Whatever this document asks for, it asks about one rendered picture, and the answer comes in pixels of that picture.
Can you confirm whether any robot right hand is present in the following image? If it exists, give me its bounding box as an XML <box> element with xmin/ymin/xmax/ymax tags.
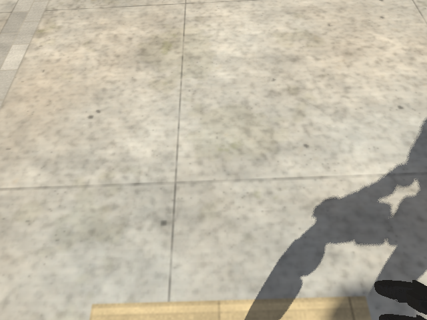
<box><xmin>374</xmin><ymin>280</ymin><xmax>427</xmax><ymax>320</ymax></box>

